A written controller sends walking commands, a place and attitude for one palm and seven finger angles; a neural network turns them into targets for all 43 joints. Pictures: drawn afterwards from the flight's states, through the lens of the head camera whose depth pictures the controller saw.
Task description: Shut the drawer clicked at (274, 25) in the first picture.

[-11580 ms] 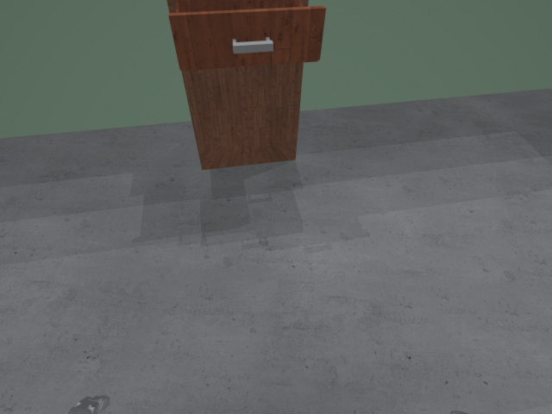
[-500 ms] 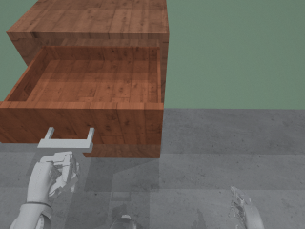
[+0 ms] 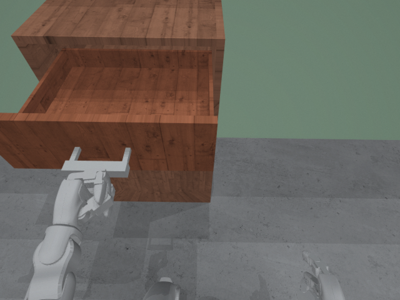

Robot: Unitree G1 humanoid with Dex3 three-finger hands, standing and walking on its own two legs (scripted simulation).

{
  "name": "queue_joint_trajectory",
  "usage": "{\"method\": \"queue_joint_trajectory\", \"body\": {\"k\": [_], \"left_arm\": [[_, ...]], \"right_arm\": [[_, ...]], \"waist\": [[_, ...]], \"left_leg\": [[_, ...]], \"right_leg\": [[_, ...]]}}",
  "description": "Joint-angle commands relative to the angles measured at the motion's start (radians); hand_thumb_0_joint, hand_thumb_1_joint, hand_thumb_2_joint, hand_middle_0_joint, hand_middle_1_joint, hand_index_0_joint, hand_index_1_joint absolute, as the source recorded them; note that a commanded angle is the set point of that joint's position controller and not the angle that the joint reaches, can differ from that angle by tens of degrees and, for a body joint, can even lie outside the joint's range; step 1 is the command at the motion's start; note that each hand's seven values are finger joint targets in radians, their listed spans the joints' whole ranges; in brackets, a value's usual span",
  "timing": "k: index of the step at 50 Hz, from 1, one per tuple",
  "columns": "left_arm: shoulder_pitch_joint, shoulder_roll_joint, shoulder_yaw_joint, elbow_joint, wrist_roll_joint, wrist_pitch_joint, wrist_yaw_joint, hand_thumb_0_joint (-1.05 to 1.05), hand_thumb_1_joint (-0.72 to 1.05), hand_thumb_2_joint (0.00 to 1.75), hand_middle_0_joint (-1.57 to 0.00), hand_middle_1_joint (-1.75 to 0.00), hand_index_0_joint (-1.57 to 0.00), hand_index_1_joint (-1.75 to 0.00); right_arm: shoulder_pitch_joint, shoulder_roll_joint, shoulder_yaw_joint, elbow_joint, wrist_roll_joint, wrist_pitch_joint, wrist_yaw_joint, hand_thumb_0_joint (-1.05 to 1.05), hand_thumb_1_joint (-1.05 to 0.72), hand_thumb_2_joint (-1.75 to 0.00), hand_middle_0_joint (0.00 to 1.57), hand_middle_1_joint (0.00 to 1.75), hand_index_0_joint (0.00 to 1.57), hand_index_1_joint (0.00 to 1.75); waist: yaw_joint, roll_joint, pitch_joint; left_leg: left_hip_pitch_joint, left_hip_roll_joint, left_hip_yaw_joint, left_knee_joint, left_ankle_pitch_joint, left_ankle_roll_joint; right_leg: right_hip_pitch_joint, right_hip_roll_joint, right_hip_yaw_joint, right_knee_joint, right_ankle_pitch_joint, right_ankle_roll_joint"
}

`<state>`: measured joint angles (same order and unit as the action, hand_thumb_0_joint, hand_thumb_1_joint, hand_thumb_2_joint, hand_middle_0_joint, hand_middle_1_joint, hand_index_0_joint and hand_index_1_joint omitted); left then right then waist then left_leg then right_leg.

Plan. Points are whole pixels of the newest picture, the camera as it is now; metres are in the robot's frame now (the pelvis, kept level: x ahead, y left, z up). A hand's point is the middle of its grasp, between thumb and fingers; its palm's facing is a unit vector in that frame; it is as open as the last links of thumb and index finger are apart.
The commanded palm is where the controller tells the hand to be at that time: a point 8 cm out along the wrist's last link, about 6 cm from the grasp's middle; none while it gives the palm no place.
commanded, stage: push the drawer shut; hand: left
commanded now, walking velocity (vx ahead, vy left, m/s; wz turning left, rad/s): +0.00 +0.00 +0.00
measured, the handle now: (99, 160) +0.37 +0.22 +0.07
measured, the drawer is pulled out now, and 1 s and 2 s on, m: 0.26 0.13 0.02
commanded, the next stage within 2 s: none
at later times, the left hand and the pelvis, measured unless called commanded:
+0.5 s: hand (117, 170) +0.35 +0.18 +0.07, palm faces +0.02 -1.00 -0.04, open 3.1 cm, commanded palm +0.34 +0.24 +0.07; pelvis +0.00 +0.01 +0.00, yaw -1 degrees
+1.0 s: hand (123, 144) +0.41 +0.19 +0.07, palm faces +0.01 -1.00 -0.03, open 3.1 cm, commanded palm +0.40 +0.24 +0.07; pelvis +0.00 +0.00 +0.00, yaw -2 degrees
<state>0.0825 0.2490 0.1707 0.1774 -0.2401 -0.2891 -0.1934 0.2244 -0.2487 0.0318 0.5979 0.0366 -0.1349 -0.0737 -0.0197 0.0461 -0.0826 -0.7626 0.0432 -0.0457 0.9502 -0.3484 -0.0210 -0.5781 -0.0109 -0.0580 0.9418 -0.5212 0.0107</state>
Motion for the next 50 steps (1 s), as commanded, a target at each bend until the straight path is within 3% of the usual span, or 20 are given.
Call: {"method": "queue_joint_trajectory", "body": {"k": [1, 10, 11, 13, 15, 16, 20, 22, 26, 28, 32, 34, 36, 40, 41, 43, 44, 45, 49, 50], "left_arm": [[-0.292, 0.172, 0.091, -0.168, -0.018, -0.059, 0.016, 0.0, 0.9, 0.9, -1.4, -1.6, -1.4, -1.6], [-0.5, 0.156, 0.058, -0.063, -0.001, -0.067, 0.028, 0.0, 0.9, 0.9, -1.4, -1.6, -1.4, -1.6], [-0.503, 0.175, 0.072, -0.05, 0.007, -0.069, 0.032, 0.0, 0.9, 0.9, -1.4, -1.6, -1.4, -1.6], [-0.525, 0.144, 0.047, -0.051, 0.006, -0.072, 0.03, 0.0, 0.9, 0.9, -1.4, -1.6, -1.4, -1.6], [-0.537, 0.186, 0.084, -0.02, 0.008, -0.074, 0.035, 0.0, 0.9, 0.9, -1.4, -1.6, -1.4, -1.6], [-0.543, 0.186, 0.081, 0.0, 0.012, -0.074, 0.037, 0.0, 0.9, 0.9, -1.4, -1.6, -1.4, -1.6], [-0.592, 0.166, 0.064, 0.024, 0.015, -0.081, 0.037, 0.0, 0.9, 0.9, -1.4, -1.6, -1.4, -1.6], [-0.636, 0.169, 0.061, 0.053, 0.021, -0.082, 0.041, 0.0, 0.9, 0.9, -1.4, -1.6, -1.4, -1.6], [-0.726, 0.23, 0.101, 0.125, 0.031, -0.087, 0.041, 0.0, 0.9, 0.9, -1.4, -1.6, -1.4, -1.6], [-0.765, 0.201, 0.08, 0.147, 0.03, -0.087, 0.035, 0.0, 0.9, 0.9, -1.4, -1.6, -1.4, -1.6], [-0.818, 0.228, 0.102, 0.211, 0.034, -0.09, 0.027, 0.0, 0.9, 0.9, -1.4, -1.6, -1.4, -1.6], [-0.869, 0.207, 0.079, 0.214, 0.033, -0.095, 0.023, 0.0, 0.9, 0.9, -1.4, -1.6, -1.4, -1.6], [-0.844, 0.254, 0.125, 0.255, 0.037, -0.095, 0.025, 0.0, 0.9, 0.9, -1.4, -1.6, -1.4, -1.6], [-0.909, 0.281, 0.151, 0.321, 0.035, -0.097, 0.016, 0.0, 0.9, 0.9, -1.4, -1.6, -1.4, -1.6], [-0.916, 0.301, 0.161, 0.323, 0.039, -0.104, 0.013, 0.0, 0.9, 0.9, -1.4, -1.6, -1.4, -1.6], [-0.928, 0.257, 0.129, 0.309, 0.038, -0.11, 0.006, 0.0, 0.9, 0.9, -1.4, -1.6, -1.4, -1.6], [-0.921, 0.277, 0.155, 0.318, 0.034, -0.108, 0.007, 0.0, 0.9, 0.9, -1.4, -1.6, -1.4, -1.6], [-0.919, 0.29, 0.163, 0.338, 0.034, -0.108, 0.007, 0.0, 0.9, 0.9, -1.4, -1.6, -1.4, -1.6], [-1.004, 0.296, 0.159, 0.403, 0.044, -0.114, 0.003, 0.0, 0.9, 0.9, -1.4, -1.6, -1.4, -1.6], [-1.023, 0.324, 0.179, 0.412, 0.047, -0.119, 0.003, 0.0, 0.9, 0.9, -1.4, -1.6, -1.4, -1.6]], "right_arm": [[-0.045, -0.139, -0.058, -0.136, 0.0, -0.043, -0.008, 0.0, -0.9, -0.9, 0.2, 0.3, 0.2, 0.3], [-0.028, -0.142, -0.058, -0.122, 0.003, -0.027, -0.004, 0.0, -0.9, -0.9, 0.2, 0.3, 0.2, 0.3], [-0.022, -0.146, -0.06, -0.116, 0.002, -0.023, -0.004, 0.0, -0.9, -0.9, 0.2, 0.3, 0.2, 0.3], [-0.021, -0.141, -0.062, -0.121, 0.002, -0.021, -0.001, 0.0, -0.9, -0.9, 0.2, 0.3, 0.2, 0.3], [-0.013, -0.145, -0.063, -0.114, 0.002, -0.013, 0.0, 0.0, -0.9, -0.9, 0.2, 0.3, 0.2, 0.3], [-0.004, -0.149, -0.061, -0.11, 0.0, -0.009, 0.0, 0.0, -0.9, -0.9, 0.2, 0.3, 0.2, 0.3], [0.006, -0.145, -0.065, -0.107, 0.001, -0.001, 0.006, 0.0, -0.9, -0.9, 0.2, 0.3, 0.2, 0.3], [0.011, -0.148, -0.063, -0.102, 0.001, 0.006, 0.008, 0.0, -0.9, -0.9, 0.2, 0.3, 0.2, 0.3], [0.029, -0.157, -0.064, -0.086, 0.0, 0.02, 0.005, 0.0, -0.9, -0.9, 0.2, 0.3, 0.2, 0.3], [0.036, -0.152, -0.063, -0.085, -0.001, 0.026, 0.007, 0.0, -0.9, -0.9, 0.2, 0.3, 0.2, 0.3], [0.054, -0.157, -0.066, -0.076, -0.002, 0.04, 0.008, 0.0, -0.9, -0.9, 0.2, 0.3, 0.2, 0.3], [0.058, -0.154, -0.065, -0.073, -0.003, 0.043, 0.011, 0.0, -0.9, -0.9, 0.2, 0.3, 0.2, 0.3], [0.073, -0.161, -0.069, -0.071, -0.005, 0.05, 0.014, 0.0, -0.9, -0.9, 0.2, 0.3, 0.2, 0.3], [0.089, -0.163, -0.069, -0.062, -0.007, 0.067, 0.017, 0.0, -0.9, -0.9, 0.2, 0.3, 0.2, 0.3], [0.092, -0.165, -0.07, -0.062, -0.007, 0.069, 0.016, 0.0, -0.9, -0.9, 0.2, 0.3, 0.2, 0.3], [0.097, -0.157, -0.071, -0.069, -0.006, 0.072, 0.022, 0.0, -0.9, -0.9, 0.2, 0.3, 0.2, 0.3], [0.104, -0.16, -0.075, -0.065, -0.007, 0.075, 0.023, 0.0, -0.9, -0.9, 0.2, 0.3, 0.2, 0.3], [0.109, -0.163, -0.075, -0.063, -0.008, 0.08, 0.022, 0.0, -0.9, -0.9, 0.2, 0.3, 0.2, 0.3], [0.12, -0.163, -0.074, -0.05, -0.007, 0.09, 0.022, 0.0, -0.9, -0.9, 0.2, 0.3, 0.2, 0.3], [0.125, -0.166, -0.074, -0.046, -0.008, 0.093, 0.021, 0.0, -0.9, -0.9, 0.2, 0.3, 0.2, 0.3]], "waist": [[-0.031, -0.002, -0.211], [-0.05, -0.004, -0.217], [-0.05, -0.004, -0.22], [-0.046, 0.012, -0.251], [-0.041, 0.013, -0.253], [-0.047, -0.012, -0.242], [-0.047, 0.013, -0.263], [-0.059, -0.009, -0.247], [-0.062, 0.004, -0.249], [-0.069, 0.008, -0.267], [-0.071, -0.002, -0.29], [-0.074, 0.038, -0.297], [-0.065, 0.007, -0.309], [-0.073, -0.017, -0.308], [-0.07, -0.003, -0.311], [-0.068, 0.046, -0.346], [-0.065, 0.028, -0.352], [-0.069, 0.0, -0.346], [-0.089, 0.011, -0.302], [-0.087, -0.002, -0.307]], "left_leg": [[0.291, -0.027, 0.015, -0.139, 0.036, 0.046], [0.307, -0.027, 0.009, -0.154, -0.003, 0.042], [0.305, -0.026, 0.008, -0.15, 0.0, 0.045], [0.328, -0.028, 0.013, -0.15, 0.023, 0.043], [0.327, -0.025, 0.011, -0.152, 0.031, 0.04], [0.316, -0.025, 0.008, -0.151, 0.024, 0.045], [0.338, -0.024, 0.009, -0.151, 0.053, 0.04], [0.326, -0.023, 0.006, -0.148, 0.039, 0.044], [0.312, -0.024, 0.006, -0.143, 0.015, 0.043], [0.331, -0.024, 0.005, -0.142, 0.034, 0.042], [0.331, -0.022, 0.004, -0.134, 0.046, 0.042], [0.349, -0.024, 0.002, -0.131, 0.057, 0.04], [0.337, -0.022, 0.001, -0.123, 0.077, 0.043], [0.312, -0.021, 0.007, -0.114, 0.085, 0.044], [0.312, -0.022, 0.008, -0.108, 0.095, 0.046], [0.357, -0.022, 0.008, -0.107, 0.138, 0.041], [0.358, -0.019, 0.009, -0.105, 0.148, 0.041], [0.338, -0.02, 0.012, -0.104, 0.142, 0.043], [0.303, -0.02, 0.015, -0.094, 0.101, 0.046], [0.291, -0.019, 0.014, -0.091, 0.103, 0.047]], "right_leg": [[-0.078, 0.034, 0.011, -0.193, 0.154, -0.014], [-0.104, 0.035, 0.01, -0.195, 0.125, -0.014], [-0.101, 0.037, 0.012, -0.194, 0.129, -0.015], [-0.095, 0.034, 0.014, -0.193, 0.151, -0.016], [-0.091, 0.036, 0.013, -0.19, 0.157, -0.018], [-0.09, 0.039, 0.011, -0.192, 0.153, -0.016], [-0.091, 0.038, 0.01, -0.188, 0.181, -0.019], [-0.107, 0.04, 0.011, -0.189, 0.173, -0.016], [-0.117, 0.043, 0.017, -0.188, 0.149, -0.018], [-0.118, 0.042, 0.015, -0.188, 0.169, -0.018], [-0.124, 0.045, 0.016, -0.183, 0.176, -0.019], [-0.133, 0.045, 0.015, -0.181, 0.185, -0.022], [-0.121, 0.05, 0.013, -0.175, 0.199, -0.023], [-0.12, 0.049, 0.02, -0.176, 0.214, -0.019], [-0.117, 0.05, 0.022, -0.173, 0.223, -0.022], [-0.121, 0.05, 0.02, -0.164, 0.26, -0.024], [-0.116, 0.051, 0.019, -0.166, 0.271, -0.023], [-0.108, 0.052, 0.021, -0.168, 0.272, -0.021], [-0.151, 0.053, 0.024, -0.168, 0.235, -0.018], [-0.142, 0.053, 0.027, -0.166, 0.24, -0.019]]}}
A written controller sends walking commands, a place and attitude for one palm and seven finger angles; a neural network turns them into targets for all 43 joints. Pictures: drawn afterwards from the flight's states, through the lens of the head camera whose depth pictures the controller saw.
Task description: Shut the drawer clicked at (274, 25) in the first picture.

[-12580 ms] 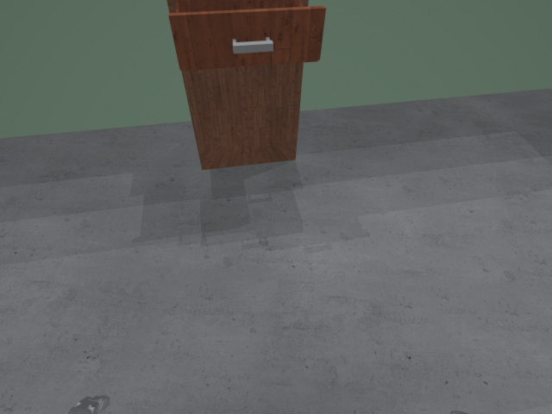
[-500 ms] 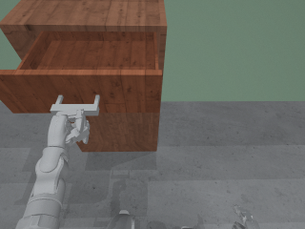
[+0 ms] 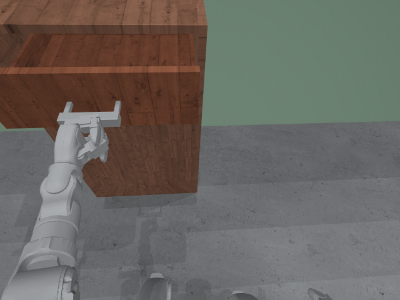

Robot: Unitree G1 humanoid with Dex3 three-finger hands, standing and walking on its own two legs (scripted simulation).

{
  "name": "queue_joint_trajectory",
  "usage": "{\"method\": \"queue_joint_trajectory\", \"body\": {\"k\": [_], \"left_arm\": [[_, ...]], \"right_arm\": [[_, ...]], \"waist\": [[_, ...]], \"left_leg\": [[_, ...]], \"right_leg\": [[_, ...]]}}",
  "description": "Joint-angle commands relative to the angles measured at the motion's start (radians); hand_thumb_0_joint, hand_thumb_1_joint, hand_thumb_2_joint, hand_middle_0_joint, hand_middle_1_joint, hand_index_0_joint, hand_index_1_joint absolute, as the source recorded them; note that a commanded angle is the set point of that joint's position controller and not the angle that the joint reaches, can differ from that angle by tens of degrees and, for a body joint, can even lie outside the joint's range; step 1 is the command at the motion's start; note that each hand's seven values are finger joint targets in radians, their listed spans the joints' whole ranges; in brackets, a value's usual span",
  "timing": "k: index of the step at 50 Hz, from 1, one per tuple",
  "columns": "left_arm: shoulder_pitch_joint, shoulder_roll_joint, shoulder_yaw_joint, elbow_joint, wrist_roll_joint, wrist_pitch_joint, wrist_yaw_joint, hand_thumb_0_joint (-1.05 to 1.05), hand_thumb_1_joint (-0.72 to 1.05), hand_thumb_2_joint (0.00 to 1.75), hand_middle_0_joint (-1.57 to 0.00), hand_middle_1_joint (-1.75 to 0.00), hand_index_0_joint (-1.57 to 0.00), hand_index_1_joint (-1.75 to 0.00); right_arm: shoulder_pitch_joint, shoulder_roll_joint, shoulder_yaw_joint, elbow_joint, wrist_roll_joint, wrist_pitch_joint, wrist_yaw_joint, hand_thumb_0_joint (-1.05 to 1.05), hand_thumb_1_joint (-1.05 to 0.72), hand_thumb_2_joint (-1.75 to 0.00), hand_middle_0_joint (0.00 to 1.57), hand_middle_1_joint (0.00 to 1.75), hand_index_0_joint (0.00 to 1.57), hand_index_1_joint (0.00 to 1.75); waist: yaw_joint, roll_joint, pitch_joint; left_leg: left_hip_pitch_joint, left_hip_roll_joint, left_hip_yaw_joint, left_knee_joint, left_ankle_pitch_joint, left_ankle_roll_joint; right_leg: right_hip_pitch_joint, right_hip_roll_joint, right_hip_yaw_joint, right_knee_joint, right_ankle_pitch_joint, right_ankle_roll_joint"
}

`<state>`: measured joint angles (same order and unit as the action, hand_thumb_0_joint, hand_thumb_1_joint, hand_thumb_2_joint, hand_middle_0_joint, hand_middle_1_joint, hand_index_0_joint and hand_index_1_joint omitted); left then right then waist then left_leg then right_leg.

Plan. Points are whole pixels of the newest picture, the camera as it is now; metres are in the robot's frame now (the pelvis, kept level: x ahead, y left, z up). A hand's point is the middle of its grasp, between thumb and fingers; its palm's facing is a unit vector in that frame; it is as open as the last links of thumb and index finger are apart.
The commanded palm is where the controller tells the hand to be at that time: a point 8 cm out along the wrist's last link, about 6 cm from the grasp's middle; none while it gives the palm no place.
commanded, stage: push the drawer shut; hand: left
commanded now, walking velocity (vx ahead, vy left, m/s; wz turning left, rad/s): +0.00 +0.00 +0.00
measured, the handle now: (92, 112) +0.48 +0.24 +0.07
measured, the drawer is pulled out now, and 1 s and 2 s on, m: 0.13 0.02 0.00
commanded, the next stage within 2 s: pull the fist back off the drawer in 1.38 s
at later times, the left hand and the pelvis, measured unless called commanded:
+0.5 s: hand (109, 120) +0.46 +0.20 +0.07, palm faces +0.05 -1.00 -0.02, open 3.2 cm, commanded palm +0.46 +0.24 +0.07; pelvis -0.01 +0.00 -0.01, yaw -1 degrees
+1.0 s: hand (112, 100) +0.53 +0.20 +0.07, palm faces +0.05 -1.00 -0.03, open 3.2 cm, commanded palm +0.52 +0.24 +0.07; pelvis -0.01 +0.01 -0.03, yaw -2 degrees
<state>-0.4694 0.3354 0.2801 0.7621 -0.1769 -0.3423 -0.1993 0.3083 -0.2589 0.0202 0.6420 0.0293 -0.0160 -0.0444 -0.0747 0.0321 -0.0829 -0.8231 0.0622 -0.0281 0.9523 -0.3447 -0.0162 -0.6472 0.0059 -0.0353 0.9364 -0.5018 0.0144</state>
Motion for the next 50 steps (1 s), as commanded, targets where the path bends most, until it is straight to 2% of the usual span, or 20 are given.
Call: {"method": "queue_joint_trajectory", "body": {"k": [1, 3, 6, 7, 9, 11, 14, 17, 18, 22, 26, 27, 31, 34, 37, 39, 42, 45, 48, 50], "left_arm": [[-0.48, 0.245, 0.07, -0.169, -0.011, -0.071, 0.007, 0.0, 0.9, 0.9, -1.4, -1.6, -1.4, -1.6], [-0.538, 0.245, 0.067, -0.138, -0.008, -0.072, 0.004, 0.0, 0.9, 0.9, -1.4, -1.6, -1.4, -1.6], [-0.582, 0.266, 0.077, -0.114, 0.0, -0.08, -0.001, 0.0, 0.9, 0.9, -1.4, -1.6, -1.4, -1.6], [-0.603, 0.232, 0.045, -0.102, 0.002, -0.079, -0.005, 0.0, 0.9, 0.9, -1.4, -1.6, -1.4, -1.6], [-0.629, 0.242, 0.057, -0.063, 0.002, -0.08, -0.002, 0.0, 0.9, 0.9, -1.4, -1.6, -1.4, -1.6], [-0.654, 0.295, 0.096, -0.048, 0.009, -0.087, -0.001, 0.0, 0.9, 0.9, -1.4, -1.6, -1.4, -1.6], [-0.697, 0.263, 0.065, -0.02, 0.018, -0.09, -0.004, 0.0, 0.9, 0.9, -1.4, -1.6, -1.4, -1.6], [-0.71, 0.309, 0.104, 0.01, 0.025, -0.096, 0.001, 0.0, 0.9, 0.9, -1.4, -1.6, -1.4, -1.6], [-0.731, 0.283, 0.08, -0.001, 0.023, -0.097, -0.001, 0.0, 0.9, 0.9, -1.4, -1.6, -1.4, -1.6], [-0.797, 0.314, 0.09, 0.072, 0.043, -0.094, 0.004, 0.0, 0.9, 0.9, -1.4, -1.6, -1.4, -1.6], [-0.854, 0.365, 0.119, 0.095, 0.058, -0.097, 0.009, 0.0, 0.9, 0.9, -1.4, -1.6, -1.4, -1.6], [-0.867, 0.339, 0.1, 0.101, 0.059, -0.096, 0.009, 0.0, 0.9, 0.9, -1.4, -1.6, -1.4, -1.6], [-0.895, 0.396, 0.135, 0.132, 0.071, -0.095, 0.012, 0.0, 0.9, 0.9, -1.4, -1.6, -1.4, -1.6], [-0.912, 0.403, 0.138, 0.141, 0.079, -0.092, 0.013, 0.0, 0.9, 0.9, -1.4, -1.6, -1.4, -1.6], [-0.946, 0.396, 0.123, 0.154, 0.088, -0.089, 0.014, 0.0, 0.9, 0.9, -1.4, -1.6, -1.4, -1.6], [-0.986, 0.429, 0.136, 0.19, 0.093, -0.078, 0.017, 0.0, 0.9, 0.9, -1.4, -1.6, -1.4, -1.6], [-1.022, 0.464, 0.147, 0.207, 0.107, -0.075, 0.019, 0.0, 0.9, 0.9, -1.4, -1.6, -1.4, -1.6], [-1.05, 0.503, 0.165, 0.244, 0.112, -0.063, 0.017, 0.0, 0.9, 0.9, -1.4, -1.6, -1.4, -1.6], [-1.088, 0.531, 0.167, 0.253, 0.124, -0.06, 0.008, 0.0, 0.9, 0.9, -1.4, -1.6, -1.4, -1.6], [-1.105, 0.503, 0.142, 0.269, 0.125, -0.05, 0.005, 0.0, 0.9, 0.9, -1.4, -1.6, -1.4, -1.6]], "right_arm": [[0.045, -0.158, -0.062, -0.091, -0.002, -0.024, -0.009, 0.0, -0.9, -0.9, 0.2, 0.3, 0.2, 0.3], [0.055, -0.158, -0.062, -0.082, -0.002, -0.019, -0.01, 0.0, -0.9, -0.9, 0.2, 0.3, 0.2, 0.3], [0.068, -0.16, -0.062, -0.078, -0.006, -0.015, -0.008, 0.0, -0.9, -0.9, 0.2, 0.3, 0.2, 0.3], [0.068, -0.155, -0.062, -0.077, -0.004, -0.015, -0.006, 0.0, -0.9, -0.9, 0.2, 0.3, 0.2, 0.3], [0.08, -0.158, -0.064, -0.068, -0.006, -0.012, -0.006, 0.0, -0.9, -0.9, 0.2, 0.3, 0.2, 0.3], [0.095, -0.165, -0.065, -0.062, -0.011, -0.009, -0.006, 0.0, -0.9, -0.9, 0.2, 0.3, 0.2, 0.3], [0.1, -0.161, -0.066, -0.062, -0.009, -0.001, -0.002, 0.0, -0.9, -0.9, 0.2, 0.3, 0.2, 0.3], [0.118, -0.165, -0.066, -0.057, -0.014, 0.002, 0.002, 0.0, -0.9, -0.9, 0.2, 0.3, 0.2, 0.3], [0.117, -0.161, -0.066, -0.061, -0.013, 0.003, 0.003, 0.0, -0.9, -0.9, 0.2, 0.3, 0.2, 0.3], [0.136, -0.164, -0.062, -0.048, -0.017, 0.011, 0.004, 0.0, -0.9, -0.9, 0.2, 0.3, 0.2, 0.3], [0.16, -0.172, -0.063, -0.042, -0.024, 0.013, 0.005, 0.0, -0.9, -0.9, 0.2, 0.3, 0.2, 0.3], [0.163, -0.169, -0.063, -0.042, -0.025, 0.013, 0.007, 0.0, -0.9, -0.9, 0.2, 0.3, 0.2, 0.3], [0.184, -0.177, -0.063, -0.036, -0.031, 0.019, 0.009, 0.0, -0.9, -0.9, 0.2, 0.3, 0.2, 0.3], [0.196, -0.175, -0.063, -0.035, -0.033, 0.023, 0.013, 0.0, -0.9, -0.9, 0.2, 0.3, 0.2, 0.3], [0.206, -0.177, -0.063, -0.034, -0.035, 0.028, 0.014, 0.0, -0.9, -0.9, 0.2, 0.3, 0.2, 0.3], [0.215, -0.183, -0.058, -0.025, -0.037, 0.03, 0.013, 0.0, -0.9, -0.9, 0.2, 0.3, 0.2, 0.3], [0.228, -0.186, -0.054, -0.023, -0.039, 0.032, 0.011, 0.0, -0.9, -0.9, 0.2, 0.3, 0.2, 0.3], [0.245, -0.194, -0.052, -0.019, -0.044, 0.033, 0.01, 0.0, -0.9, -0.9, 0.2, 0.3, 0.2, 0.3], [0.257, -0.196, -0.049, -0.019, -0.048, 0.034, 0.01, 0.0, -0.9, -0.9, 0.2, 0.3, 0.2, 0.3], [0.262, -0.195, -0.048, -0.018, -0.049, 0.034, 0.012, 0.0, -0.9, -0.9, 0.2, 0.3, 0.2, 0.3]], "waist": [[-0.029, 0.041, -0.321], [-0.046, 0.022, -0.327], [-0.041, 0.069, -0.351], [-0.051, 0.076, -0.363], [-0.055, 0.05, -0.363], [-0.048, 0.048, -0.384], [-0.063, 0.071, -0.387], [-0.055, 0.062, -0.413], [-0.065, 0.071, -0.418], [-0.085, 0.066, -0.376], [-0.092, 0.077, -0.406], [-0.099, 0.074, -0.419], [-0.099, 0.084, -0.429], [-0.096, 0.117, -0.448], [-0.112, 0.116, -0.449], [-0.126, 0.101, -0.419], [-0.134, 0.127, -0.435], [-0.149, 0.099, -0.426], [-0.152, 0.146, -0.461], [-0.166, 0.162, -0.448]], "left_leg": [[0.36, -0.039, -0.006, -0.089, 0.106, 0.042], [0.367, -0.034, -0.009, -0.084, 0.105, 0.043], [0.375, -0.036, -0.015, -0.074, 0.113, 0.042], [0.391, -0.034, -0.014, -0.072, 0.112, 0.042], [0.38, -0.033, -0.016, -0.065, 0.112, 0.043], [0.366, -0.032, -0.017, -0.052, 0.122, 0.045], [0.386, -0.029, -0.021, -0.051, 0.12, 0.043], [0.384, -0.027, -0.025, -0.045, 0.14, 0.044], [0.388, -0.028, -0.02, -0.042, 0.14, 0.046], [0.347, -0.023, -0.024, -0.031, 0.102, 0.048], [0.34, -0.021, -0.03, -0.018, 0.1, 0.049], [0.35, -0.021, -0.03, -0.018, 0.109, 0.05], [0.337, -0.017, -0.034, -0.005, 0.109, 0.05], [0.35, -0.015, -0.035, -0.003, 0.128, 0.045], [0.348, -0.013, -0.035, 0.005, 0.133, 0.047], [0.309, -0.013, -0.036, 0.006, 0.092, 0.05], [0.302, -0.012, -0.035, 0.017, 0.104, 0.052], [0.269, -0.008, -0.035, 0.03, 0.101, 0.055], [0.272, -0.006, -0.038, 0.044, 0.113, 0.053], [0.284, -0.004, -0.041, 0.046, 0.116, 0.053]], "right_leg": [[-0.079, 0.038, 0.004, -0.152, 0.22, -0.026], [-0.102, 0.037, 0.002, -0.15, 0.216, -0.023], [-0.116, 0.039, 0.002, -0.137, 0.208, -0.029], [-0.132, 0.039, 0.001, -0.138, 0.204, -0.027], [-0.137, 0.042, 0.001, -0.139, 0.204, -0.025], [-0.131, 0.043, 0.002, -0.125, 0.212, -0.028], [-0.17, 0.045, -0.003, -0.123, 0.198, -0.027], [-0.165, 0.048, -0.003, -0.113, 0.208, -0.029], [-0.169, 0.049, -0.001, -0.115, 0.212, -0.027], [-0.212, 0.053, 0.001, -0.11, 0.177, -0.026], [-0.228, 0.054, 0.002, -0.099, 0.167, -0.027], [-0.234, 0.055, 0.001, -0.1, 0.172, -0.025], [-0.246, 0.059, 0.0, -0.09, 0.165, -0.028], [-0.254, 0.06, -0.004, -0.086, 0.173, -0.03], [-0.273, 0.063, -0.005, -0.084, 0.174, -0.028], [-0.282, 0.063, -0.003, -0.09, 0.149, -0.024], [-0.293, 0.063, -0.002, -0.082, 0.154, -0.026], [-0.298, 0.065, -0.002, -0.081, 0.153, -0.022], [-0.316, 0.066, -0.003, -0.066, 0.153, -0.025], [-0.345, 0.067, -0.007, -0.067, 0.151, -0.025]]}}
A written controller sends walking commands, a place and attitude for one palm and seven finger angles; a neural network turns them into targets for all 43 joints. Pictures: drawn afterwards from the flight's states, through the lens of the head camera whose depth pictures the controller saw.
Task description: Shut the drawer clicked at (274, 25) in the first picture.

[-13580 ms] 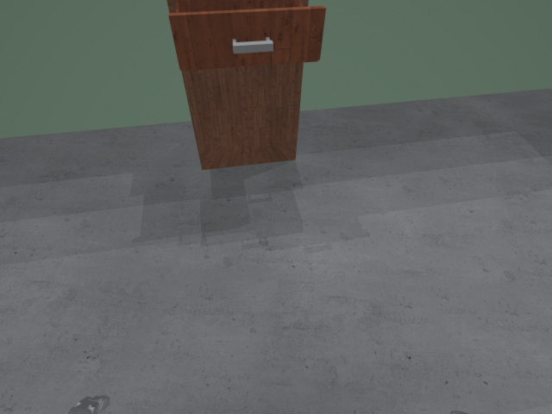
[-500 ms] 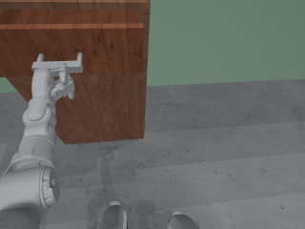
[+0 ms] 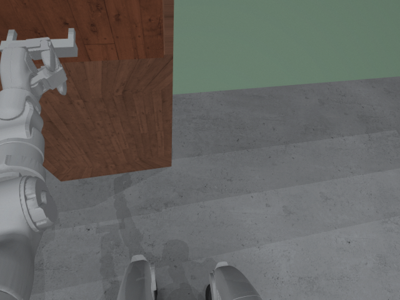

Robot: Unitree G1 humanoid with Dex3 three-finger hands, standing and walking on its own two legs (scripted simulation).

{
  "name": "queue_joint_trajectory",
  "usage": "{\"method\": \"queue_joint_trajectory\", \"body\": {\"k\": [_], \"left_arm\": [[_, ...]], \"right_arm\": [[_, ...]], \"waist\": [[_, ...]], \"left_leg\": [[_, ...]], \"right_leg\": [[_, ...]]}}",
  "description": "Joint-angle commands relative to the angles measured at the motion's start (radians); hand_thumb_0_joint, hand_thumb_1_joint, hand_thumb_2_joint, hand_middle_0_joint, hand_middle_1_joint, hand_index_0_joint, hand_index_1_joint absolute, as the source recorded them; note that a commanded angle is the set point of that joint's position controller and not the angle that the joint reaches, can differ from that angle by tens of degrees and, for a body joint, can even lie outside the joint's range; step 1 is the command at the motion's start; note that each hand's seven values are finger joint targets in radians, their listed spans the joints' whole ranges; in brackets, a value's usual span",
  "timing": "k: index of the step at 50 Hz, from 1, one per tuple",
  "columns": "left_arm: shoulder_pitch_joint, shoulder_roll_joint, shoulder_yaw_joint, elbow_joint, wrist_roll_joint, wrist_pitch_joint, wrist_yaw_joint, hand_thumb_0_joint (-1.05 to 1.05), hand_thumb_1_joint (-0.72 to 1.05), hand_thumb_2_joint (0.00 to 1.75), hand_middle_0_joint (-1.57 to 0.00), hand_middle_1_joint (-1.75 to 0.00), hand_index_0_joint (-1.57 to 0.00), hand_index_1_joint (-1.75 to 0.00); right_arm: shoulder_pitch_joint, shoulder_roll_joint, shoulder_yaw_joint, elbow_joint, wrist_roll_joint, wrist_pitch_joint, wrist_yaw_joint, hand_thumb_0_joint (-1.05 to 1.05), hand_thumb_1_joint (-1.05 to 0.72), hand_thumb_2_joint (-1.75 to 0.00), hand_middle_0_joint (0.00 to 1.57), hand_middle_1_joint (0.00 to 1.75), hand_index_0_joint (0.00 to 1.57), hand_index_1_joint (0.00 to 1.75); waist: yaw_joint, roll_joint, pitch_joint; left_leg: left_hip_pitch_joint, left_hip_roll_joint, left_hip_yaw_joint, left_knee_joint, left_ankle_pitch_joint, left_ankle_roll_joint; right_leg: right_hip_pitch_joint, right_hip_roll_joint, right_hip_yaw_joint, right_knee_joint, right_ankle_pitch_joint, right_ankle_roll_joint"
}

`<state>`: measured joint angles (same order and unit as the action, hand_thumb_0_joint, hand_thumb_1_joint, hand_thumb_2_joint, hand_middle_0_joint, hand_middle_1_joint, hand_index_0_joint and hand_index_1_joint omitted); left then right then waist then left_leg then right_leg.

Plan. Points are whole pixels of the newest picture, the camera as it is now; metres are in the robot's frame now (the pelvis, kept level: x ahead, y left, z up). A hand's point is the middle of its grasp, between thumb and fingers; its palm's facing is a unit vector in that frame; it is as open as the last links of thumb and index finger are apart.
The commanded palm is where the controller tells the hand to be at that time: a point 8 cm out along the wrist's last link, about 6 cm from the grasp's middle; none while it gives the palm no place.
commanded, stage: push the drawer shut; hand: left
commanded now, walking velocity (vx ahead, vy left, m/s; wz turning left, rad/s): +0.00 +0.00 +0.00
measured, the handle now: (41, 41) +0.60 +0.26 +0.10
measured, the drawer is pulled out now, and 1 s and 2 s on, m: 0.02 0.00 0.00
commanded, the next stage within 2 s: pull the fist back off the drawer in 0.38 s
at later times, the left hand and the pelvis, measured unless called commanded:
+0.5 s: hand (53, 64) +0.55 +0.23 +0.09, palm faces +0.08 -1.00 -0.04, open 3.0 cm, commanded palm +0.58 +0.25 +0.10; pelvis -0.01 +0.01 -0.01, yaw +0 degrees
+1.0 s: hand (62, 66) +0.54 +0.22 +0.10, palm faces +0.09 -1.00 -0.02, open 3.2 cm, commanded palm +0.51 +0.24 +0.10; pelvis -0.01 +0.01 -0.01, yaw -1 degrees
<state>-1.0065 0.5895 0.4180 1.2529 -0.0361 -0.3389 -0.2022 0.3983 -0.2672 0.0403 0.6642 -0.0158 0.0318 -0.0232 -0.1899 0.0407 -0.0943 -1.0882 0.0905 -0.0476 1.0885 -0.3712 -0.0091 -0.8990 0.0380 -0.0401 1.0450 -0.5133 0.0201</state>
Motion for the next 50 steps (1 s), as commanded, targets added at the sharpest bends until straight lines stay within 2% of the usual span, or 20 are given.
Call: {"method": "queue_joint_trajectory", "body": {"k": [1, 6, 7, 9, 12, 14, 15, 17, 19, 22, 23, 26, 28, 29, 31, 33, 35, 37, 44, 50], "left_arm": [[-0.574, 0.269, 0.024, -0.214, -0.015, -0.052, 0.01, 0.0, 0.9, 0.9, -1.4, -1.6, -1.4, -1.6], [-0.63, 0.317, 0.039, -0.214, 0.002, -0.033, 0.012, 0.0, 0.9, 0.9, -1.4, -1.6, -1.4, -1.6], [-0.64, 0.302, 0.026, -0.201, 0.005, -0.027, 0.011, 0.0, 0.9, 0.9, -1.4, -1.6, -1.4, -1.6], [-0.667, 0.325, 0.037, -0.194, 0.005, -0.019, 0.015, 0.0, 0.9, 0.9, -1.4, -1.6, -1.4, -1.6], [-0.726, 0.306, 0.005, -0.19, 0.01, -0.013, 0.022, 0.0, 0.9, 0.9, -1.4, -1.6, -1.4, -1.6], [-0.746, 0.29, -0.013, -0.204, 0.015, -0.015, 0.027, 0.0, 0.9, 0.9, -1.4, -1.6, -1.4, -1.6], [-0.755, 0.284, -0.021, -0.2, 0.012, -0.013, 0.028, 0.0, 0.9, 0.9, -1.4, -1.6, -1.4, -1.6], [-0.782, 0.306, -0.015, -0.212, 0.017, -0.017, 0.031, 0.0, 0.9, 0.9, -1.4, -1.6, -1.4, -1.6], [-0.791, 0.256, -0.061, -0.197, 0.017, -0.007, 0.03, 0.0, 0.9, 0.9, -1.4, -1.6, -1.4, -1.6], [-0.806, 0.297, -0.045, -0.195, 0.017, -0.002, 0.038, 0.0, 0.9, 0.9, -1.4, -1.6, -1.4, -1.6], [-0.816, 0.27, -0.071, -0.201, 0.017, 0.002, 0.039, 0.0, 0.9, 0.9, -1.4, -1.6, -1.4, -1.6], [-0.805, 0.261, -0.072, -0.187, 0.016, 0.012, 0.045, 0.0, 0.9, 0.9, -1.4, -1.6, -1.4, -1.6], [-0.809, 0.278, -0.061, -0.19, 0.021, 0.016, 0.05, 0.0, 0.9, 0.9, -1.4, -1.6, -1.4, -1.6], [-0.806, 0.259, -0.072, -0.184, 0.017, 0.021, 0.05, 0.0, 0.9, 0.9, -1.4, -1.6, -1.4, -1.6], [-0.802, 0.289, -0.042, -0.186, 0.022, 0.021, 0.055, 0.0, 0.9, 0.9, -1.4, -1.6, -1.4, -1.6], [-0.8, 0.288, -0.041, -0.191, 0.024, 0.022, 0.054, 0.0, 0.9, 0.9, -1.4, -1.6, -1.4, -1.6], [-0.801, 0.257, -0.057, -0.207, 0.024, 0.024, 0.055, 0.0, 0.9, 0.9, -1.4, -1.6, -1.4, -1.6], [-0.784, 0.273, -0.033, -0.21, 0.024, 0.023, 0.059, 0.0, 0.9, 0.9, -1.4, -1.6, -1.4, -1.6], [-0.653, 0.24, -0.012, -0.282, 0.008, 0.012, 0.06, 0.0, 0.9, 0.9, -1.4, -1.6, -1.4, -1.6], [-0.474, 0.217, 0.014, -0.294, -0.01, 0.005, 0.064, 0.0, 0.9, 0.9, -1.4, -1.6, -1.4, -1.6]], "right_arm": [[0.182, -0.19, -0.068, -0.038, -0.009, -0.013, -0.009, 0.0, -0.9, -0.9, 0.2, 0.3, 0.2, 0.3], [0.208, -0.196, -0.064, -0.035, -0.016, -0.006, -0.007, 0.0, -0.9, -0.9, 0.2, 0.3, 0.2, 0.3], [0.209, -0.193, -0.065, -0.034, -0.012, -0.005, -0.006, 0.0, -0.9, -0.9, 0.2, 0.3, 0.2, 0.3], [0.216, -0.197, -0.064, -0.028, -0.012, -0.002, -0.01, 0.0, -0.9, -0.9, 0.2, 0.3, 0.2, 0.3], [0.221, -0.201, -0.059, -0.022, -0.014, -0.009, -0.013, 0.0, -0.9, -0.9, 0.2, 0.3, 0.2, 0.3], [0.222, -0.197, -0.058, -0.019, -0.017, -0.015, -0.013, 0.0, -0.9, -0.9, 0.2, 0.3, 0.2, 0.3], [0.223, -0.199, -0.055, -0.015, -0.018, -0.019, -0.013, 0.0, -0.9, -0.9, 0.2, 0.3, 0.2, 0.3], [0.227, -0.204, -0.053, -0.014, -0.02, -0.025, -0.016, 0.0, -0.9, -0.9, 0.2, 0.3, 0.2, 0.3], [0.221, -0.202, -0.051, -0.012, -0.018, -0.031, -0.016, 0.0, -0.9, -0.9, 0.2, 0.3, 0.2, 0.3], [0.219, -0.214, -0.042, -0.011, -0.018, -0.042, -0.023, 0.0, -0.9, -0.9, 0.2, 0.3, 0.2, 0.3], [0.216, -0.211, -0.041, -0.013, -0.018, -0.048, -0.024, 0.0, -0.9, -0.9, 0.2, 0.3, 0.2, 0.3], [0.218, -0.214, -0.039, -0.013, -0.02, -0.057, -0.025, 0.0, -0.9, -0.9, 0.2, 0.3, 0.2, 0.3], [0.215, -0.215, -0.04, -0.016, -0.021, -0.058, -0.024, 0.0, -0.9, -0.9, 0.2, 0.3, 0.2, 0.3], [0.211, -0.213, -0.038, -0.019, -0.02, -0.06, -0.022, 0.0, -0.9, -0.9, 0.2, 0.3, 0.2, 0.3], [0.217, -0.215, -0.039, -0.024, -0.025, -0.063, -0.02, 0.0, -0.9, -0.9, 0.2, 0.3, 0.2, 0.3], [0.22, -0.214, -0.041, -0.025, -0.025, -0.06, -0.019, 0.0, -0.9, -0.9, 0.2, 0.3, 0.2, 0.3], [0.215, -0.21, -0.044, -0.029, -0.026, -0.06, -0.013, 0.0, -0.9, -0.9, 0.2, 0.3, 0.2, 0.3], [0.22, -0.213, -0.047, -0.029, -0.027, -0.058, -0.008, 0.0, -0.9, -0.9, 0.2, 0.3, 0.2, 0.3], [0.212, -0.205, -0.062, -0.046, -0.026, -0.044, 0.008, 0.0, -0.9, -0.9, 0.2, 0.3, 0.2, 0.3], [0.2, -0.193, -0.069, -0.066, -0.016, -0.022, 0.018, 0.0, -0.9, -0.9, 0.2, 0.3, 0.2, 0.3]], "waist": [[-0.051, 0.145, -0.451], [-0.059, 0.182, -0.494], [-0.07, 0.172, -0.485], [-0.076, 0.173, -0.471], [-0.102, 0.18, -0.444], [-0.101, 0.222, -0.463], [-0.112, 0.209, -0.457], [-0.112, 0.23, -0.48], [-0.125, 0.242, -0.456], [-0.126, 0.249, -0.445], [-0.13, 0.264, -0.459], [-0.132, 0.263, -0.447], [-0.124, 0.257, -0.453], [-0.125, 0.253, -0.444], [-0.119, 0.25, -0.465], [-0.116, 0.236, -0.471], [-0.11, 0.261, -0.468], [-0.102, 0.247, -0.471], [-0.05, 0.24, -0.519], [-0.011, 0.153, -0.48]], "left_leg": [[0.548, -0.032, -0.027, -0.083, 0.157, 0.048], [0.558, -0.028, -0.032, -0.068, 0.192, 0.047], [0.555, -0.026, -0.03, -0.065, 0.187, 0.048], [0.539, -0.024, -0.034, -0.063, 0.163, 0.047], [0.538, -0.021, -0.046, -0.069, 0.116, 0.048], [0.554, -0.022, -0.052, -0.067, 0.105, 0.044], [0.55, -0.02, -0.055, -0.066, 0.093, 0.046], [0.557, -0.018, -0.06, -0.063, 0.089, 0.045], [0.562, -0.017, -0.069, -0.071, 0.05, 0.044], [0.548, -0.01, -0.081, -0.086, -0.005, 0.044], [0.553, -0.013, -0.083, -0.088, -0.018, 0.043], [0.553, -0.013, -0.094, -0.095, -0.042, 0.043], [0.548, -0.013, -0.094, -0.097, -0.057, 0.04], [0.531, -0.017, -0.09, -0.097, -0.073, 0.041], [0.528, -0.018, -0.092, -0.09, -0.064, 0.043], [0.536, -0.018, -0.093, -0.091, -0.049, 0.041], [0.547, -0.021, -0.094, -0.098, -0.066, 0.038], [0.562, -0.019, -0.101, -0.102, -0.048, 0.036], [0.62, -0.022, -0.088, -0.121, 0.018, 0.031], [0.592, -0.029, -0.049, -0.134, 0.085, 0.036]], "right_leg": [[-0.096, 0.037, -0.005, -0.168, 0.169, -0.033], [-0.105, 0.039, -0.007, -0.157, 0.186, -0.033], [-0.118, 0.04, -0.008, -0.162, 0.184, -0.03], [-0.134, 0.04, -0.011, -0.161, 0.164, -0.029], [-0.177, 0.04, -0.015, -0.161, 0.131, -0.03], [-0.199, 0.039, -0.019, -0.153, 0.122, -0.035], [-0.203, 0.039, -0.02, -0.153, 0.117, -0.033], [-0.214, 0.039, -0.021, -0.146, 0.111, -0.035], [-0.247, 0.037, -0.024, -0.148, 0.09, -0.035], [-0.261, 0.033, -0.027, -0.143, 0.066, -0.036], [-0.262, 0.033, -0.026, -0.143, 0.06, -0.036], [-0.281, 0.032, -0.033, -0.138, 0.051, -0.039], [-0.274, 0.029, -0.034, -0.137, 0.045, -0.039], [-0.273, 0.03, -0.034, -0.138, 0.038, -0.038], [-0.265, 0.032, -0.033, -0.131, 0.04, -0.041], [-0.257, 0.031, -0.036, -0.132, 0.049, -0.04], [-0.269, 0.031, -0.039, -0.129, 0.042, -0.042], [-0.263, 0.031, -0.043, -0.128, 0.052, -0.044], [-0.199, 0.034, -0.044, -0.143, 0.082, -0.046], [-0.095, 0.042, -0.04, -0.175, 0.116, -0.041]]}}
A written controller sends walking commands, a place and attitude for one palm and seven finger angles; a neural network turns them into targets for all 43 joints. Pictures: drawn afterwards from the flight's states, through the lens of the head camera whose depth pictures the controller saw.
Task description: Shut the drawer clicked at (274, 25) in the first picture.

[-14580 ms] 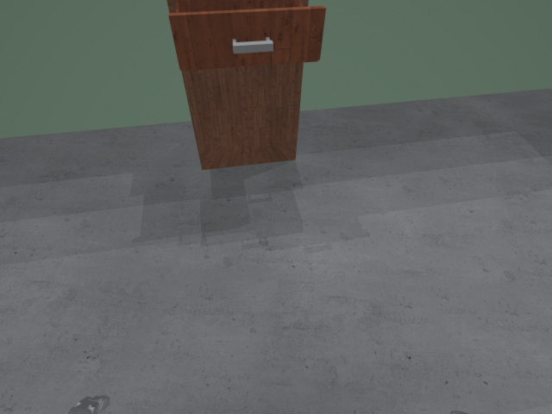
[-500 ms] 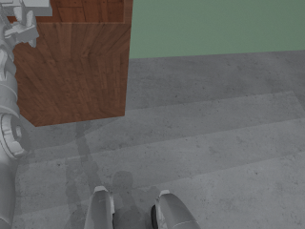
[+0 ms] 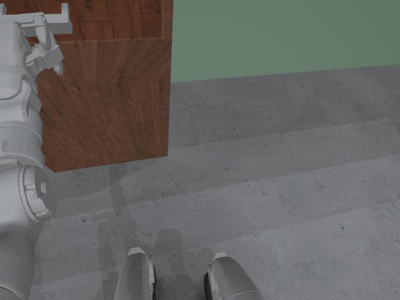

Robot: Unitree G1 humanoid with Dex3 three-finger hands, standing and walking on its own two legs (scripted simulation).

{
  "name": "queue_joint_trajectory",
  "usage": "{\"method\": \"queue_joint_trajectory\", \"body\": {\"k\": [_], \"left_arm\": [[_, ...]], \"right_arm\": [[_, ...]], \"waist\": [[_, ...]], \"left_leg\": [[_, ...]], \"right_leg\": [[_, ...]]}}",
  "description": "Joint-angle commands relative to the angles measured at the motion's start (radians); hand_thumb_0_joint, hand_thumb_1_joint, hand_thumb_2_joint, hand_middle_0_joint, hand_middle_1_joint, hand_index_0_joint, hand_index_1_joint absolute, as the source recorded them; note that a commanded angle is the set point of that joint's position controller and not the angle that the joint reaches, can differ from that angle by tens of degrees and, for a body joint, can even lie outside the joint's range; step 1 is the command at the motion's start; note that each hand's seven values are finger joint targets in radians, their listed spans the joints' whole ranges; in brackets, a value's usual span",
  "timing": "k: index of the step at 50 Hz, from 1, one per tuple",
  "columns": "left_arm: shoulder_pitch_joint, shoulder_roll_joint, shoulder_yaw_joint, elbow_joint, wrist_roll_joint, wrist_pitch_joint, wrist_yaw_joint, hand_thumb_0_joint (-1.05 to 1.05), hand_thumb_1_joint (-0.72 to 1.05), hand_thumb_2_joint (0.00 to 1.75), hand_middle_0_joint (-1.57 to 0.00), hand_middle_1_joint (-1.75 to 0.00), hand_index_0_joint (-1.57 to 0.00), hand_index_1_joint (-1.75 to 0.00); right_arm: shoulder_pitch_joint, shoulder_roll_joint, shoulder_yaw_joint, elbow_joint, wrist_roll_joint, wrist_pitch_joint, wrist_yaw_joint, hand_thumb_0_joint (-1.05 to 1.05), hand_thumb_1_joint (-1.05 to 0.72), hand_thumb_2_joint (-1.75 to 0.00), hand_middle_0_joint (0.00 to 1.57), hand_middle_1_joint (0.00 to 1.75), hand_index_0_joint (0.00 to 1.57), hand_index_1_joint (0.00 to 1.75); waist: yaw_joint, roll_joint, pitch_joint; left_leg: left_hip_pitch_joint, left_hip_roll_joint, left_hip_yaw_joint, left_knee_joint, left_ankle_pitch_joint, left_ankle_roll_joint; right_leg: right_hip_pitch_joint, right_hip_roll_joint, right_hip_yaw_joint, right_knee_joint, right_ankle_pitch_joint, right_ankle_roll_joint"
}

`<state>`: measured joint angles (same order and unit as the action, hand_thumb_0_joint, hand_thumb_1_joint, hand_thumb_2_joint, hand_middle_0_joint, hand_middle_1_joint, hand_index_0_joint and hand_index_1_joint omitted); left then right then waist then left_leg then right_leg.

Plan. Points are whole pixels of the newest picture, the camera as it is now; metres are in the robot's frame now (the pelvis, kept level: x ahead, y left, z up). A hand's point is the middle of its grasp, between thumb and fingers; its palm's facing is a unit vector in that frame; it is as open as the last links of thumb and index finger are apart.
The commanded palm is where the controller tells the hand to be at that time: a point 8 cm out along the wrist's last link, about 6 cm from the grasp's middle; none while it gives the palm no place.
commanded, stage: pull the fist back off the drawer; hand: left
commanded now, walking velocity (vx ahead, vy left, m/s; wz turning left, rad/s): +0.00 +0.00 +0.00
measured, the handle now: (33, 16) +0.63 +0.25 +0.11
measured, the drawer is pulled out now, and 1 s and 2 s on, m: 0.00 0.00 0.00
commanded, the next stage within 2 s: draw the hand back to the body in 0.18 s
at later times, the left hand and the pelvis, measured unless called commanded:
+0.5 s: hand (50, 70) +0.49 +0.20 +0.13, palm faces +0.10 -0.99 -0.03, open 3.3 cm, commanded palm +0.43 +0.25 +0.14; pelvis +0.05 -0.02 +0.04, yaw +1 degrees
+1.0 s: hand out of the picture +0.33 +0.21 +0.18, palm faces +0.30 -0.92 -0.26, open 3.3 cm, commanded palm +0.29 +0.26 +0.21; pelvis +0.05 -0.03 +0.08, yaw +3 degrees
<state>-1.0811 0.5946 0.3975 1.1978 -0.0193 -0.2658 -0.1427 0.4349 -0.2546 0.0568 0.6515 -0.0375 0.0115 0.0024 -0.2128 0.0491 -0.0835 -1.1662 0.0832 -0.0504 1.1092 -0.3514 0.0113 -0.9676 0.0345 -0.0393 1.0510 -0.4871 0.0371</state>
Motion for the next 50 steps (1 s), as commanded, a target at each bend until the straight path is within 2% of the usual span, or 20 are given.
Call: {"method": "queue_joint_trajectory", "body": {"k": [1, 3, 4, 9, 12, 14, 16, 19, 22, 25, 26, 30, 33, 38, 39, 40, 41, 42, 43, 50], "left_arm": [[-0.381, 0.234, 0.058, -0.269, -0.03, -0.081, 0.006, 0.0, 0.9, 0.9, -1.4, -1.6, -1.4, -1.6], [-0.309, 0.199, 0.052, -0.341, -0.041, -0.102, 0.005, 0.0, 0.9, 0.9, -1.4, -1.6, -1.4, -1.6], [-0.269, 0.184, 0.049, -0.356, -0.046, -0.108, 0.004, 0.0, 0.9, 0.9, -1.4, -1.6, -1.4, -1.6], [-0.206, 0.146, 0.044, -0.34, -0.067, -0.117, -0.003, 0.0, 0.9, 0.9, -1.4, -1.6, -1.4, -1.6], [-0.211, 0.119, 0.022, -0.381, -0.069, -0.142, -0.01, 0.0, 0.9, 0.9, -1.4, -1.6, -1.4, -1.6], [-0.176, 0.091, 0.01, -0.359, -0.078, -0.147, -0.019, 0.0, 0.9, 0.9, -1.4, -1.6, -1.4, -1.6], [-0.097, 0.08, 0.008, -0.445, -0.094, -0.149, -0.033, 0.0, 0.9, 0.9, -1.4, -1.6, -1.4, -1.6], [0.046, 0.053, -0.001, -0.568, -0.132, -0.115, -0.046, 0.0, 0.9, 0.9, -1.4, -1.6, -1.4, -1.6], [0.18, 0.048, 0.011, -0.665, -0.169, -0.069, -0.045, 0.0, 0.9, 0.9, -1.4, -1.6, -1.4, -1.6], [0.27, 0.03, 0.007, -0.792, -0.195, -0.045, -0.039, 0.0, 0.9, 0.9, -1.4, -1.6, -1.4, -1.6], [0.301, 0.03, 0.003, -0.833, -0.199, -0.043, -0.039, 0.0, 0.9, 0.9, -1.4, -1.6, -1.4, -1.6], [0.382, -0.023, -0.034, -0.885, -0.228, -0.014, -0.055, 0.0, 0.9, 0.9, -1.4, -1.6, -1.4, -1.6], [0.429, -0.056, -0.062, -0.955, -0.244, 0.009, -0.076, 0.0, 0.9, 0.9, -1.4, -1.6, -1.4, -1.6], [0.567, -0.059, -0.053, -1.05, -0.277, 0.057, -0.098, 0.0, 0.9, 0.9, -1.4, -1.6, -1.4, -1.6], [0.581, -0.066, -0.058, -1.075, -0.277, 0.068, -0.101, 0.0, 0.9, 0.9, -1.4, -1.6, -1.4, -1.6], [0.609, 0.005, -0.082, -1.18, -0.142, 0.064, 0.017, 0.0, 0.9, 0.9, -1.4, -1.6, -1.4, -1.6], [0.678, -0.043, -0.098, -1.186, -0.134, 0.08, 0.078, 0.0, 0.9, 0.9, -1.4, -1.6, -1.4, -1.6], [0.72, -0.073, -0.13, -1.204, -0.111, 0.097, 0.117, 0.0, 0.9, 0.9, -1.4, -1.6, -1.4, -1.6], [0.746, -0.07, -0.121, -1.211, -0.1, 0.111, 0.148, 0.0, 0.9, 0.9, -1.4, -1.6, -1.4, -1.6], [0.862, -0.094, -0.133, -1.392, -0.063, 0.127, 0.234, 0.0, 0.9, 0.9, -1.4, -1.6, -1.4, -1.6]], "right_arm": [[0.165, -0.207, -0.087, -0.056, 0.006, 0.002, -0.008, 0.0, -0.9, -0.9, 0.2, 0.3, 0.2, 0.3], [0.15, -0.195, -0.094, -0.073, 0.012, 0.008, -0.003, 0.0, -0.9, -0.9, 0.2, 0.3, 0.2, 0.3], [0.147, -0.193, -0.097, -0.075, 0.015, 0.014, -0.001, 0.0, -0.9, -0.9, 0.2, 0.3, 0.2, 0.3], [0.131, -0.184, -0.105, -0.068, 0.028, 0.033, -0.003, 0.0, -0.9, -0.9, 0.2, 0.3, 0.2, 0.3], [0.12, -0.178, -0.11, -0.066, 0.032, 0.038, -0.005, 0.0, -0.9, -0.9, 0.2, 0.3, 0.2, 0.3], [0.115, -0.175, -0.112, -0.063, 0.032, 0.042, -0.004, 0.0, -0.9, -0.9, 0.2, 0.3, 0.2, 0.3], [0.096, -0.176, -0.117, -0.089, 0.039, 0.047, -0.002, 0.0, -0.9, -0.9, 0.2, 0.3, 0.2, 0.3], [0.051, -0.168, -0.118, -0.126, 0.057, 0.055, -0.001, 0.0, -0.9, -0.9, 0.2, 0.3, 0.2, 0.3], [0.011, -0.164, -0.112, -0.156, 0.071, 0.055, -0.008, 0.0, -0.9, -0.9, 0.2, 0.3, 0.2, 0.3], [-0.035, -0.156, -0.111, -0.181, 0.081, 0.044, -0.017, 0.0, -0.9, -0.9, 0.2, 0.3, 0.2, 0.3], [-0.048, -0.156, -0.108, -0.189, 0.082, 0.039, -0.02, 0.0, -0.9, -0.9, 0.2, 0.3, 0.2, 0.3], [-0.103, -0.149, -0.099, -0.198, 0.09, 0.018, -0.031, 0.0, -0.9, -0.9, 0.2, 0.3, 0.2, 0.3], [-0.146, -0.143, -0.095, -0.213, 0.095, -0.004, -0.039, 0.0, -0.9, -0.9, 0.2, 0.3, 0.2, 0.3], [-0.215, -0.138, -0.078, -0.241, 0.099, -0.039, -0.047, 0.0, -0.9, -0.9, 0.2, 0.3, 0.2, 0.3], [-0.229, -0.136, -0.076, -0.246, 0.1, -0.045, -0.05, 0.0, -0.9, -0.9, 0.2, 0.3, 0.2, 0.3], [-0.307, -0.123, -0.077, -0.259, 0.092, -0.041, -0.064, 0.0, -0.9, -0.9, 0.2, 0.3, 0.2, 0.3], [-0.309, -0.12, -0.074, -0.256, 0.084, -0.043, -0.075, 0.0, -0.9, -0.9, 0.2, 0.3, 0.2, 0.3], [-0.318, -0.115, -0.068, -0.25, 0.085, -0.038, -0.081, 0.0, -0.9, -0.9, 0.2, 0.3, 0.2, 0.3], [-0.322, -0.115, -0.067, -0.241, 0.084, -0.033, -0.088, 0.0, -0.9, -0.9, 0.2, 0.3, 0.2, 0.3], [-0.376, -0.099, -0.05, -0.226, 0.065, -0.053, -0.108, 0.0, -0.9, -0.9, 0.2, 0.3, 0.2, 0.3]], "waist": [[0.025, 0.157, -0.511], [0.052, 0.177, -0.549], [0.054, 0.153, -0.543], [0.045, 0.075, -0.455], [0.047, 0.126, -0.456], [0.049, 0.099, -0.45], [0.081, 0.139, -0.506], [0.113, 0.126, -0.537], [0.13, 0.055, -0.494], [0.142, 0.035, -0.437], [0.148, 0.064, -0.43], [0.142, 0.006, -0.325], [0.154, 0.04, -0.313], [0.183, -0.005, -0.253], [0.186, 0.0, -0.244], [0.223, -0.002, -0.228], [0.206, -0.028, -0.19], [0.208, -0.027, -0.166], [0.207, -0.04, -0.151], [0.224, 0.001, -0.092]], "left_leg": [[0.693, -0.022, -0.043, -0.155, 0.102, 0.015], [0.74, -0.024, -0.028, -0.157, 0.18, 0.011], [0.752, -0.023, -0.026, -0.161, 0.213, 0.011], [0.687, -0.034, 0.002, -0.16, 0.237, 0.02], [0.74, -0.037, 0.005, -0.155, 0.294, 0.017], [0.735, -0.04, 0.007, -0.151, 0.308, 0.017], [0.798, -0.045, 0.012, -0.163, 0.36, 0.016], [0.838, -0.05, 0.024, -0.188, 0.411, 0.016], [0.807, -0.059, 0.04, -0.223, 0.401, 0.026], [0.811, -0.065, 0.054, -0.256, 0.38, 0.029], [0.825, -0.067, 0.056, -0.261, 0.385, 0.029], [0.813, -0.073, 0.059, -0.31, 0.309, 0.032], [0.859, -0.076, 0.057, -0.339, 0.292, 0.03], [0.864, -0.083, 0.049, -0.389, 0.244, 0.03], [0.872, -0.083, 0.049, -0.398, 0.241, 0.029], [0.943, -0.098, 0.076, -0.438, 0.239, 0.027], [0.949, -0.095, 0.079, -0.463, 0.219, 0.03], [0.957, -0.09, 0.078, -0.489, 0.199, 0.029], [0.969, -0.086, 0.078, -0.507, 0.2, 0.029], [1.102, -0.086, 0.079, -0.63, 0.224, 0.026]], "right_leg": [[-0.005, 0.047, -0.037, -0.18, 0.112, -0.061], [0.034, 0.051, -0.037, -0.186, 0.163, -0.062], [0.056, 0.053, -0.039, -0.19, 0.188, -0.062], [0.124, 0.053, -0.022, -0.209, 0.267, -0.049], [0.117, 0.051, -0.018, -0.202, 0.318, -0.054], [0.13, 0.05, -0.017, -0.204, 0.34, -0.054], [0.178, 0.051, -0.015, -0.205, 0.384, -0.059], [0.271, 0.05, -0.016, -0.225, 0.459, -0.056], [0.37, 0.046, -0.01, -0.255, 0.525, -0.048], [0.427, 0.042, -0.006, -0.286, 0.552, -0.044], [0.441, 0.041, -0.003, -0.289, 0.558, -0.047], [0.461, 0.037, -0.003, -0.335, 0.528, -0.04], [0.476, 0.03, -0.004, -0.357, 0.502, -0.043], [0.519, 0.022, -0.006, -0.397, 0.463, -0.043], [0.525, 0.021, -0.008, -0.401, 0.455, -0.044], [0.516, 0.001, 0.028, -0.487, 0.431, -0.053], [0.529, -0.002, 0.027, -0.515, 0.405, -0.05], [0.547, -0.006, 0.025, -0.529, 0.382, -0.046], [0.568, -0.006, 0.019, -0.543, 0.38, -0.046], [0.68, -0.008, 0.01, -0.649, 0.37, -0.05]]}}
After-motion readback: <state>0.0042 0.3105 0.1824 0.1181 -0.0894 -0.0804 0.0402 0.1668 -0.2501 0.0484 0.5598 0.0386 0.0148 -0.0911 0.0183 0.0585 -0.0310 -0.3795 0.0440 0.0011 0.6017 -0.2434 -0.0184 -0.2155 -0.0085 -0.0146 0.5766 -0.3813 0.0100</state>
